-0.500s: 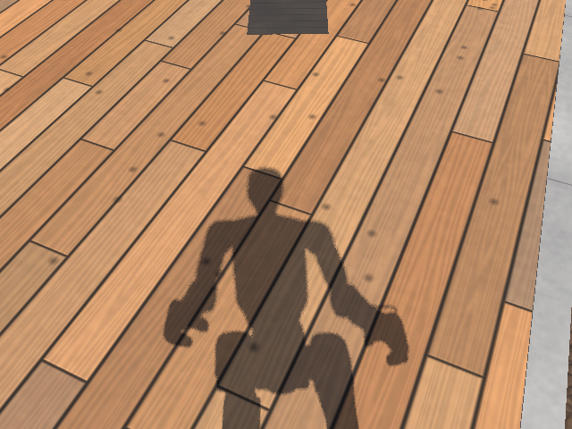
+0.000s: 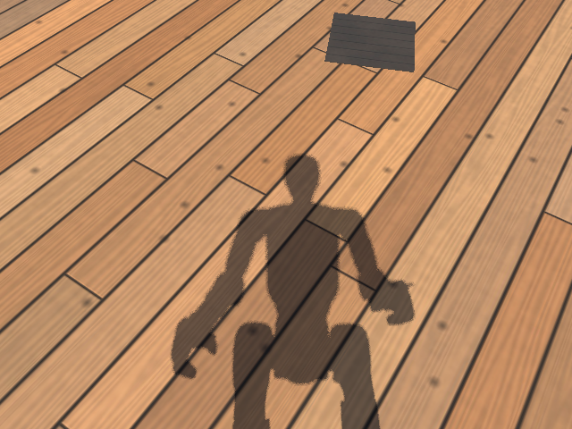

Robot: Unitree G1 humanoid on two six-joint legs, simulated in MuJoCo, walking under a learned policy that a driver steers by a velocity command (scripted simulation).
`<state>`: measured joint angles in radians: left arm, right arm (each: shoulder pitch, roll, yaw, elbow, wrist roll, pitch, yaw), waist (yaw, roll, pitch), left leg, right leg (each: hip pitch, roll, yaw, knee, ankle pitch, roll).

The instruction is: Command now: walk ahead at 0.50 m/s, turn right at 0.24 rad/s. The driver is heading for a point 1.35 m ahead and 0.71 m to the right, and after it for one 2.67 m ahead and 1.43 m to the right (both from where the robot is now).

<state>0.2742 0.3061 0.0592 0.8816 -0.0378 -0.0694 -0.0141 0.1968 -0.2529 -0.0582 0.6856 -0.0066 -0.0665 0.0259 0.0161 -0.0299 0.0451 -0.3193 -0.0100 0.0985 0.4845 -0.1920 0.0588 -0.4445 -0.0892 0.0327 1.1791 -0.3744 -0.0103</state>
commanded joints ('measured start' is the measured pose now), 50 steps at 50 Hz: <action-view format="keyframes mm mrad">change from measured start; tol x32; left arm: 1 40 63 23 -48 0 19 7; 50 -6 105 43 -278 14 34 18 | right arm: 1 21 -99 -36 -21 -5 -41 -4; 50 22 -112 -27 -11 -10 -43 -21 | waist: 1 0 116 -87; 15 -78 74 56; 22 104 -121 -428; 43 -75 -84 -168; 45 -43 421 -391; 50 -45 124 -55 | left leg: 1 169 277 -226 -314 178 163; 13 356 291 79 -328 318 100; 19 367 261 155 201 930 15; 20 137 215 154 499 628 -36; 21 -316 -10 46 853 -361 -104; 22 -437 -33 -193 960 -418 -84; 42 -15 2 -156 -47 144 -50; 45 674 436 -881 -148 -184 209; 50 239 274 -414 -249 -32 107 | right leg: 1 -147 -69 58 3 116 14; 15 -284 1 -75 -527 318 -45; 19 174 156 -165 -592 223 -148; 22 860 -244 825 -863 37 -433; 30 224 -60 275 -950 522 -298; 41 308 -47 381 -773 304 -176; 46 -345 112 171 128 -184 -14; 50 -266 -2 106 51 49 0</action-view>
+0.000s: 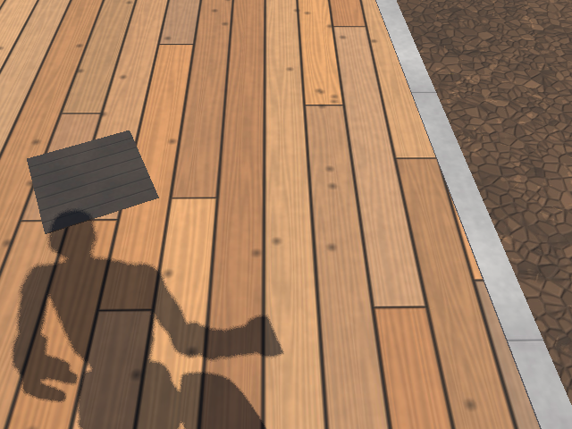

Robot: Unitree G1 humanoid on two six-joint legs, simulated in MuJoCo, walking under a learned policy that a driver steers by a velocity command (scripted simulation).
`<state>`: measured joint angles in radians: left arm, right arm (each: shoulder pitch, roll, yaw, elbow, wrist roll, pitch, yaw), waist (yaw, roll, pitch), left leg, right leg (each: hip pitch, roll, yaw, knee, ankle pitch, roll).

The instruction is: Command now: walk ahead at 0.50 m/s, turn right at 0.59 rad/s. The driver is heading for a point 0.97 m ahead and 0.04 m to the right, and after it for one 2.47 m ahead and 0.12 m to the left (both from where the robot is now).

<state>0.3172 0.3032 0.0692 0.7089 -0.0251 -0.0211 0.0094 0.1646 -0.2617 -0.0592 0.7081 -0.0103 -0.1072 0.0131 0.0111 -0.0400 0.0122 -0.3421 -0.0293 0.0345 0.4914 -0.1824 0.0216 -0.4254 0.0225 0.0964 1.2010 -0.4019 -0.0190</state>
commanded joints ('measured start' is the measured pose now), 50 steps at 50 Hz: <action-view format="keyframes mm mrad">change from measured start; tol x32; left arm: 1 -41 88 31 -106 -6 -9 -9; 50 -14 68 9 110 20 -36 -8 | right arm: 1 53 -99 -26 -26 -3 -6 -9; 50 -90 -94 -3 66 26 63 -23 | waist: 1 -33 153 -19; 16 -69 112 56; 21 68 -173 -513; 50 47 93 -7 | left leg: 1 239 280 -300 -279 -9 147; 14 348 301 61 -315 294 131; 18 391 280 131 17 856 77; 19 250 236 154 220 770 31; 21 -258 16 -46 863 -503 -69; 22 -282 75 -126 895 -453 -63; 40 208 167 -133 -79 369 -18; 45 69 253 -336 -229 -484 126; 50 -57 136 -141 -27 -197 52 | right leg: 1 -268 -123 28 5 85 11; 16 -166 -57 -135 -584 264 -51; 20 787 -278 257 -628 860 -262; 22 776 -411 412 -726 1061 -362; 29 157 -226 8 -904 944 -252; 43 99 24 -141 -675 -45 -19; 50 266 -91 11 -824 -31 -129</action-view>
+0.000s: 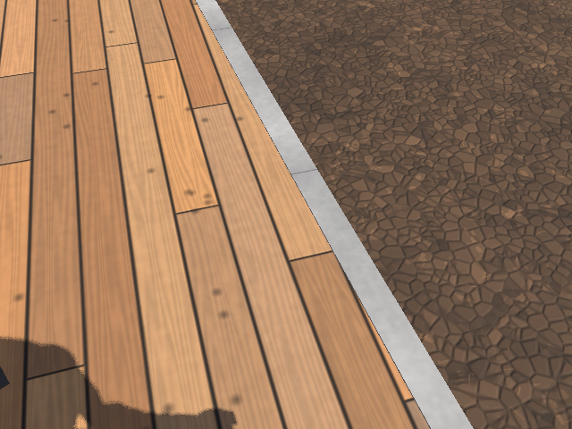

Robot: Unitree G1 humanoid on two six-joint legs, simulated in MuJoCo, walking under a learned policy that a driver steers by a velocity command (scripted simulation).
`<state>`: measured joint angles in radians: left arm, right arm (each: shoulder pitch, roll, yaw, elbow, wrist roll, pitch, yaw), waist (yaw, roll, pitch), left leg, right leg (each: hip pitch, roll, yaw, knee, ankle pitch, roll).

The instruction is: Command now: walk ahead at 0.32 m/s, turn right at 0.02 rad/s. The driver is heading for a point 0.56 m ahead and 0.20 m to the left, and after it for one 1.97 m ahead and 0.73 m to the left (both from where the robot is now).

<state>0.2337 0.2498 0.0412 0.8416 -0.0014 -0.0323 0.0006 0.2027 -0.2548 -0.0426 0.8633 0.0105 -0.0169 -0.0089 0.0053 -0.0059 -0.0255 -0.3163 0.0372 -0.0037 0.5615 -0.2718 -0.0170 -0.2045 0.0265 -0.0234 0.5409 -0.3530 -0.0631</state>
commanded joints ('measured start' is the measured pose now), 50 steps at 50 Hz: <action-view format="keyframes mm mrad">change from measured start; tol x32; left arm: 1 122 178 56 0 -12 -26 1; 19 277 22 7 13 -12 -57 11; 40 -333 76 21 -132 -14 -71 -30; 46 189 324 108 -13 14 -83 -10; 50 -13 111 42 -28 2 -74 -10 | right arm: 1 -151 -71 -12 -108 2 -46 2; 50 107 -149 -42 -43 30 -63 -6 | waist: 1 54 -111 34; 17 -158 -91 -88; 19 -98 344 -310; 50 53 -96 -48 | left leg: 1 -191 -33 39 97 -32 40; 7 -677 65 -4 372 -179 59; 17 359 -31 43 4 189 136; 19 670 370 -774 -281 -165 338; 24 132 193 -318 -407 -29 224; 35 190 151 -100 -476 192 220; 44 295 161 -156 -134 503 166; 47 -378 -64 -119 667 -314 46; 50 -414 70 -99 677 -101 57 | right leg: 1 140 -189 295 -253 -80 -129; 6 503 -384 424 -254 453 -214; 16 108 -214 56 -117 779 -33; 20 -521 -36 150 787 -192 42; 35 -463 -145 53 118 473 85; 43 -261 -65 49 -86 296 48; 46 642 -404 497 -76 155 -172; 50 238 -351 358 -307 64 -108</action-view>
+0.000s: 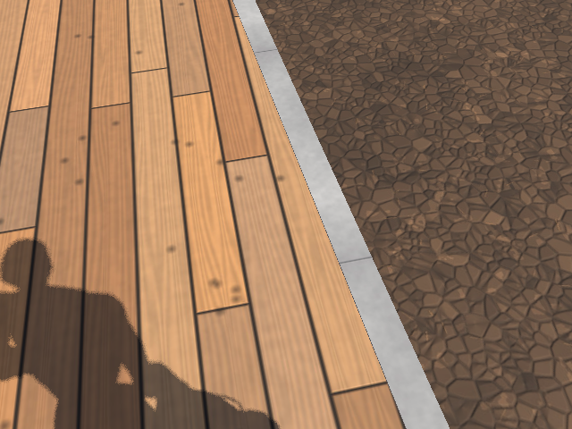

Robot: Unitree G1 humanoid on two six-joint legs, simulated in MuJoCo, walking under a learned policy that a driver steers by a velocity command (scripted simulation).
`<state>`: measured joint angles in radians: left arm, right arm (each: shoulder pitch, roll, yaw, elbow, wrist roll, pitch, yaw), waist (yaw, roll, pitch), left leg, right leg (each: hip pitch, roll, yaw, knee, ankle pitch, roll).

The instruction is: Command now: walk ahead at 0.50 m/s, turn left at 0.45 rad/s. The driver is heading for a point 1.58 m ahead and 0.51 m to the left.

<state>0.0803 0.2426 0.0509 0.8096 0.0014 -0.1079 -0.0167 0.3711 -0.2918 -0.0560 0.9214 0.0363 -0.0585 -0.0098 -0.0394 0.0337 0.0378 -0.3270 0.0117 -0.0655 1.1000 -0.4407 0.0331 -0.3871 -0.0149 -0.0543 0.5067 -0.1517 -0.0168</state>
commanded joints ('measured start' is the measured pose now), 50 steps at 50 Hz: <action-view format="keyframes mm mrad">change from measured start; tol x32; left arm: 1 101 98 26 5 6 -4 6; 41 -182 131 15 -134 -4 -17 -16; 50 215 166 40 -32 -16 -5 -16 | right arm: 1 -49 -95 -35 -98 -1 -8 -6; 50 -57 -137 -30 -232 1 -17 -2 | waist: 1 64 -159 -71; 22 -30 250 -231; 50 124 -131 -134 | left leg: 1 -350 124 -45 97 118 6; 20 23 -50 202 -508 270 116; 23 736 332 -799 -796 23 420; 31 145 155 -259 -885 519 270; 43 283 182 -263 -766 456 168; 46 216 88 -189 -421 701 105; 48 -338 -112 -92 146 -127 -6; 50 -457 -1 -89 211 -10 8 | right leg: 1 330 -277 303 -310 -84 -139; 15 414 -280 -114 -361 221 -128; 20 444 -254 -198 92 791 -63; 21 244 -213 -205 372 606 -16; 22 -205 -32 -170 736 -291 51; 24 -458 0 140 904 -382 23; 38 -113 -22 93 54 309 71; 45 39 19 52 -75 110 -44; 48 770 -381 810 -184 -174 -317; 50 539 -318 617 -236 -314 -233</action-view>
